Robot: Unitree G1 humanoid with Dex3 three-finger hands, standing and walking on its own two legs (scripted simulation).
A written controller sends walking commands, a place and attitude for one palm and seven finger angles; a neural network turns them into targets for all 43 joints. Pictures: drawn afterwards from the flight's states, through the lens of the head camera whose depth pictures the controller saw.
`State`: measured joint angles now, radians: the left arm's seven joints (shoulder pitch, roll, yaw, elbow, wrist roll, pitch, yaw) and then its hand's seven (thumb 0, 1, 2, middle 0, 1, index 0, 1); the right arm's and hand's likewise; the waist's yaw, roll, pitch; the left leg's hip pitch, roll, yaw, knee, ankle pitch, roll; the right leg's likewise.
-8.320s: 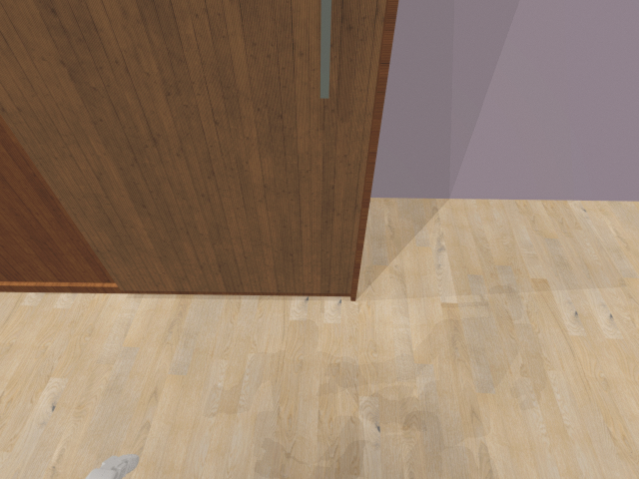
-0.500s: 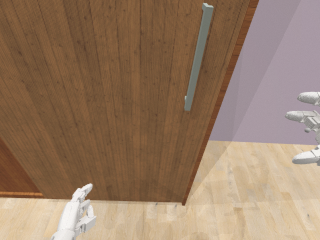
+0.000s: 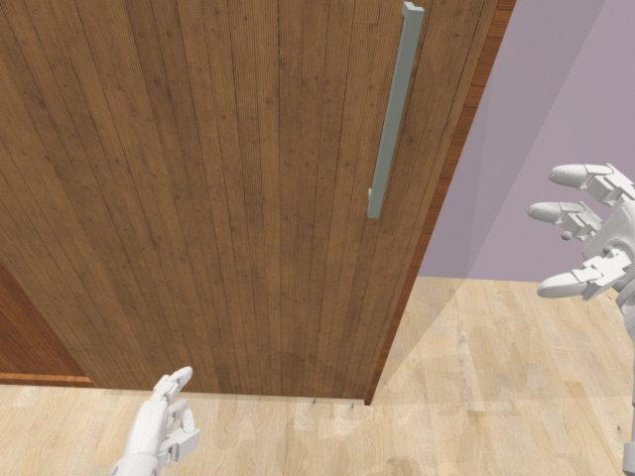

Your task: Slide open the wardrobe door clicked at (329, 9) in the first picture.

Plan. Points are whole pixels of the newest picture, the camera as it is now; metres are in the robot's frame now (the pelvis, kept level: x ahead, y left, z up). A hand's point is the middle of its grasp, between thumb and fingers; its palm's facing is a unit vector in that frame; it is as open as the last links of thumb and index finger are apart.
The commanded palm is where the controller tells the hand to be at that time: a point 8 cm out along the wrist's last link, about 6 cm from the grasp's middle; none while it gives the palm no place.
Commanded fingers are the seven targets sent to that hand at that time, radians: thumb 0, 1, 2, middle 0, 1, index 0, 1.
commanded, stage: move the hooked fingers beside the handle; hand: right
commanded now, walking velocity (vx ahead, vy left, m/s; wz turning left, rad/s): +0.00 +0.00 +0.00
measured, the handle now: (388, 124) +0.52 -0.08 +0.23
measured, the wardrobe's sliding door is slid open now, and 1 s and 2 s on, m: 0.00 0.00 0.00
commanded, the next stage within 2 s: none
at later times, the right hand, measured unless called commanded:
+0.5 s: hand (502, 199) +0.37 -0.20 +0.22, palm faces +0.02 +1.00 -0.01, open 14.0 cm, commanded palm +0.35 -0.25 +0.22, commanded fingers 0.00 0.50 -0.30 0.30 1.20 0.30 1.20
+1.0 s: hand (453, 171) +0.43 -0.15 +0.22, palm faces +0.01 +1.00 +0.01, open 14.0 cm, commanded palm +0.40 -0.21 +0.21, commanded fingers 0.00 0.50 -0.30 0.30 1.20 0.30 1.20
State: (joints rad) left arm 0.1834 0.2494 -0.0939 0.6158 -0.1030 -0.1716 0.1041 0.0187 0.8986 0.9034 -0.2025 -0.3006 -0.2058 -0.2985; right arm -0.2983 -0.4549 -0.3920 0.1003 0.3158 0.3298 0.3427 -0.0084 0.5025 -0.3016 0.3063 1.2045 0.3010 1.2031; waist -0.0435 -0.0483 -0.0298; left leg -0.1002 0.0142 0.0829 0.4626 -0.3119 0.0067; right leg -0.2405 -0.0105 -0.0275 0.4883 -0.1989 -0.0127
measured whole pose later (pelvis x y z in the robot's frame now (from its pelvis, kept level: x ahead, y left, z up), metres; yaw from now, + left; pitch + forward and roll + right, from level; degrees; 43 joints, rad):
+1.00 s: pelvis +0.01 +0.01 +0.00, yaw +2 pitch +0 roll +0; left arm 0.25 0.26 -0.04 0.67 -0.08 -0.06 0.09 0.02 0.90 0.90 -0.20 -0.30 -0.21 -0.30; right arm -0.67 -0.34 -0.25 0.49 0.21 0.26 0.12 -0.01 0.50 -0.30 0.30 1.20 0.30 1.20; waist 0.01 -0.03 -0.03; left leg -0.13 0.00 0.06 0.44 -0.30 0.02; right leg -0.25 -0.03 -0.05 0.45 -0.19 0.00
